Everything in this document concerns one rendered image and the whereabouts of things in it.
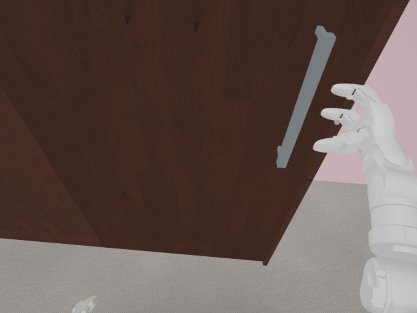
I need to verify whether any robot right hand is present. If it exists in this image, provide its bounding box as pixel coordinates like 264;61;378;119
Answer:
313;83;395;155

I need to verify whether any right robot forearm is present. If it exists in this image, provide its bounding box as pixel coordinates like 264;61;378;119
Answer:
360;137;417;264

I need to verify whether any wardrobe door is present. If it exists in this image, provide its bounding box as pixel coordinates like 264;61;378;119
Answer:
0;86;98;238
0;0;395;261

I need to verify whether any robot right upper arm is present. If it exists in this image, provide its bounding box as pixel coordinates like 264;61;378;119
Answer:
360;256;417;313

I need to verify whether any handle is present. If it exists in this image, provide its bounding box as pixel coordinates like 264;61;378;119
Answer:
276;25;336;168

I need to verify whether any robot left hand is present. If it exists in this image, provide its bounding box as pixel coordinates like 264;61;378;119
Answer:
72;295;98;313

